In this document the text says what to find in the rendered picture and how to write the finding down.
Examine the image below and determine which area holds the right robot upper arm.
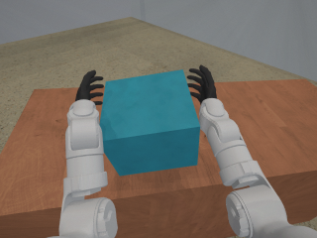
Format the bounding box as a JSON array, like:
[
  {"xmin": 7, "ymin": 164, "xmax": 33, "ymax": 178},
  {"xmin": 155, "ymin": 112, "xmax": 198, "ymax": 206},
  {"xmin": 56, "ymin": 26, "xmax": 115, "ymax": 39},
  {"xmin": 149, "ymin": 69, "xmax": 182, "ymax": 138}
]
[{"xmin": 226, "ymin": 184, "xmax": 317, "ymax": 238}]

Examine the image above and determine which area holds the carton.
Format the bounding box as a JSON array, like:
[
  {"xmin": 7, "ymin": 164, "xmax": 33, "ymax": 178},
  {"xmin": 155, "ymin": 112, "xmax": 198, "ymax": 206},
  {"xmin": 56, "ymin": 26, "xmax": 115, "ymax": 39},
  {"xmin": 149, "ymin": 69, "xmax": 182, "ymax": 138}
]
[{"xmin": 99, "ymin": 69, "xmax": 200, "ymax": 177}]

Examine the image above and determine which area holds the left robot upper arm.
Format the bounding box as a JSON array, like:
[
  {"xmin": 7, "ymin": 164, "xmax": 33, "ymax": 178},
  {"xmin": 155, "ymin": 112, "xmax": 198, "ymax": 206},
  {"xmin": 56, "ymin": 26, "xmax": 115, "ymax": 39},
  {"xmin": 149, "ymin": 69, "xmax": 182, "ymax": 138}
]
[{"xmin": 47, "ymin": 197, "xmax": 118, "ymax": 238}]

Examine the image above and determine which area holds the right robot hand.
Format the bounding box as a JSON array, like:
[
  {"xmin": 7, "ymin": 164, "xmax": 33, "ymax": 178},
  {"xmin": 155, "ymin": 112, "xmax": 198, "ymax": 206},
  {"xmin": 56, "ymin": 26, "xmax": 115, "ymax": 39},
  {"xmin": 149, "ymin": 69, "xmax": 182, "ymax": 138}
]
[{"xmin": 187, "ymin": 64, "xmax": 217, "ymax": 104}]

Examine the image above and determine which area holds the robot left forearm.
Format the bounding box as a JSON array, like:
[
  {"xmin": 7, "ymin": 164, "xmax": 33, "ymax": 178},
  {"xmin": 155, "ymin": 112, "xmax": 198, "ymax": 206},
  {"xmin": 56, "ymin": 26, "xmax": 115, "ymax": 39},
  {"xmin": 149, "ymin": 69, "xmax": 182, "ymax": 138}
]
[{"xmin": 58, "ymin": 99, "xmax": 108, "ymax": 236}]

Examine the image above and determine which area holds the left robot hand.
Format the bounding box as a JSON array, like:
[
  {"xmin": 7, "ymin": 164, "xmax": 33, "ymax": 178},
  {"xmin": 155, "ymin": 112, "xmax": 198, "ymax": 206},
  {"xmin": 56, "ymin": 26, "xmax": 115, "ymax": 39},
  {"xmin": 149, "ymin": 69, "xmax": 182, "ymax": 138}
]
[{"xmin": 75, "ymin": 69, "xmax": 104, "ymax": 105}]

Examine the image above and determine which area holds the robot right forearm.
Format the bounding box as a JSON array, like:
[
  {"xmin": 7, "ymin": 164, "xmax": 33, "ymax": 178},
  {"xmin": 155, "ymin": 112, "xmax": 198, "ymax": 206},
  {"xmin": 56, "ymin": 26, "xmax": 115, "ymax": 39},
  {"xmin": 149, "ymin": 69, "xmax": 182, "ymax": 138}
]
[{"xmin": 198, "ymin": 98, "xmax": 287, "ymax": 220}]

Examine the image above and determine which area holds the pedestal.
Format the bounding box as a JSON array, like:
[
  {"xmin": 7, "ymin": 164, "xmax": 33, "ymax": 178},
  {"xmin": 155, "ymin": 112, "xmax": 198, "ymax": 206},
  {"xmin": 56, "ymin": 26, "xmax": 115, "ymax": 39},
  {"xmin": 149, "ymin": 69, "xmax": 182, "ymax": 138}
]
[{"xmin": 0, "ymin": 78, "xmax": 317, "ymax": 238}]

